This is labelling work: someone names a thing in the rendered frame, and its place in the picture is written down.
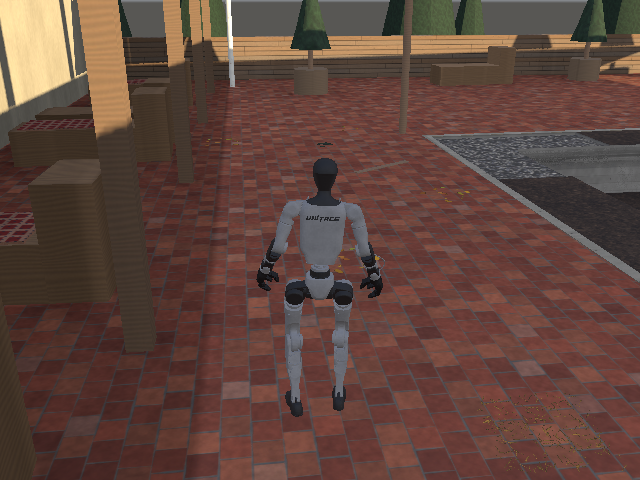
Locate right robot hand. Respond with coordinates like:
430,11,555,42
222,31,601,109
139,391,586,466
360,276,383,298

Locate robot shin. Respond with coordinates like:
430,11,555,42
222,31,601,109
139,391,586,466
285,334,302,403
334,330,349,397

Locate left robot forearm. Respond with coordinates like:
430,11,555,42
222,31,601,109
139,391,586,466
260,238,281,274

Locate robot left shin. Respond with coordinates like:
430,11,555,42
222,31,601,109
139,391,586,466
285,334,302,403

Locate right robot forearm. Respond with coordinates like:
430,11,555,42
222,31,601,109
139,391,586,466
361,242,381,281

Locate right robot upper arm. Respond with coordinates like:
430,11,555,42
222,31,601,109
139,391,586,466
344,202,371,257

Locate robot right shin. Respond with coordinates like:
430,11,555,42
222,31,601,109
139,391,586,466
334,330,349,397

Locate left robot hand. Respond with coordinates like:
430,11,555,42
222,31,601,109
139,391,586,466
256,263,279,291

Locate left robot upper arm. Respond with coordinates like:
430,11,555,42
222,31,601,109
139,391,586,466
271,200,303,254

